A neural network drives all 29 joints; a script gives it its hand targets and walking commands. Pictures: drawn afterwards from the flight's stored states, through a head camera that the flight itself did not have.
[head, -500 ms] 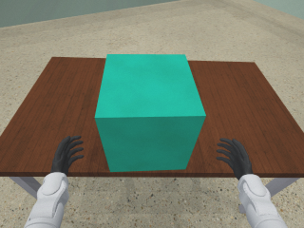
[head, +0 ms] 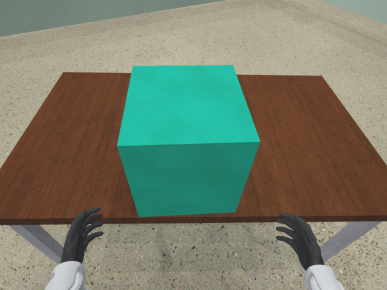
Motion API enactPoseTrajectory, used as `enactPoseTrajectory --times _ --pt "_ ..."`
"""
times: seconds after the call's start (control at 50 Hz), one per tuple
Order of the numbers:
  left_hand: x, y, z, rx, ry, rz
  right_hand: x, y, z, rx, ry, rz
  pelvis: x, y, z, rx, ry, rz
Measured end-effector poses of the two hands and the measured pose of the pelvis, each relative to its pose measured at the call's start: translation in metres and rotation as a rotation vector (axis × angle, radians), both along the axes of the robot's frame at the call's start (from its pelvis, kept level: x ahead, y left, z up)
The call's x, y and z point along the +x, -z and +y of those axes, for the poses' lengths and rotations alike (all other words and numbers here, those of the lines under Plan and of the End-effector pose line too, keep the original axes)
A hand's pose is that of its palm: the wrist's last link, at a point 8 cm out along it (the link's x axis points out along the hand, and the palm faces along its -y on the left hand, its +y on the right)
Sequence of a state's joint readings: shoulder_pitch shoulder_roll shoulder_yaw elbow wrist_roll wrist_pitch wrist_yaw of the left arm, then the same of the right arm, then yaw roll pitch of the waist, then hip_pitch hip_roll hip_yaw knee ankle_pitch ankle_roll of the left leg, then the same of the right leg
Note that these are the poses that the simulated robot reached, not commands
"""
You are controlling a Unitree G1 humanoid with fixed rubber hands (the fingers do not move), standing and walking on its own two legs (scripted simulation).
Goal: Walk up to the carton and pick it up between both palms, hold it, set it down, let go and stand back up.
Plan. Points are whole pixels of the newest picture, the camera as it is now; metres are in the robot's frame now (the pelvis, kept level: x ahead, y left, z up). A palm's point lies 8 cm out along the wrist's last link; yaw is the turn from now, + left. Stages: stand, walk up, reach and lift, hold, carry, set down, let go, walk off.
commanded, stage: set down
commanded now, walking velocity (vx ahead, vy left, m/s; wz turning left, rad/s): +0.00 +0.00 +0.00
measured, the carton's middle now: (185, 141) +0.50 +0.03 +0.01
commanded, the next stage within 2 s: let go in 1.04 s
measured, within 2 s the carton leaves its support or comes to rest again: neither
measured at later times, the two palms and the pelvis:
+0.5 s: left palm (75, 271) +0.19 +0.24 -0.05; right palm (302, 274) +0.20 -0.22 -0.05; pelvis +0.02 +0.00 +0.01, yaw +0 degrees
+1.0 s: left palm out of the picture +0.16 +0.24 -0.07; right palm out of the picture +0.17 -0.21 -0.07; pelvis +0.03 +0.01 +0.01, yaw +0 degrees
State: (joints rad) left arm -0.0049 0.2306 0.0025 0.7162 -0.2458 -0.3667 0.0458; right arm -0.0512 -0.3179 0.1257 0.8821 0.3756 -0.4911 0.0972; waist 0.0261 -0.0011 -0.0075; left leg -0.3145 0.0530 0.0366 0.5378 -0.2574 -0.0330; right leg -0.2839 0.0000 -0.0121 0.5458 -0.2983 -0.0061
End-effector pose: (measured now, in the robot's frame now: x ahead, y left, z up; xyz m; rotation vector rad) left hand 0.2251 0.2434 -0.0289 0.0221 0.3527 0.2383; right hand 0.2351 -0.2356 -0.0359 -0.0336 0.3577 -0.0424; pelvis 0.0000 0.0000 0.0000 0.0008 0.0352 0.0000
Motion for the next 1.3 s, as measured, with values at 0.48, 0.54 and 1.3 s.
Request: enactPoseTrajectory --times 0.48,0.54,1.3 --pt "-0.029 0.019 -0.005 0.011 0.052 0.228 -0.032 0.014 0.017 -0.059 0.004 0.163 0.019 -0.009 -0.002 0.002 0.007 -0.085" --pt "-0.033 0.021 -0.005 0.017 0.060 0.257 -0.036 0.016 0.018 -0.068 0.006 0.184 0.021 -0.010 -0.001 0.001 0.007 -0.090" --pt "-0.042 0.036 -0.015 0.073 0.158 0.483 -0.066 0.036 0.017 -0.143 0.029 0.351 0.020 -0.012 0.006 -0.006 0.012 -0.113"
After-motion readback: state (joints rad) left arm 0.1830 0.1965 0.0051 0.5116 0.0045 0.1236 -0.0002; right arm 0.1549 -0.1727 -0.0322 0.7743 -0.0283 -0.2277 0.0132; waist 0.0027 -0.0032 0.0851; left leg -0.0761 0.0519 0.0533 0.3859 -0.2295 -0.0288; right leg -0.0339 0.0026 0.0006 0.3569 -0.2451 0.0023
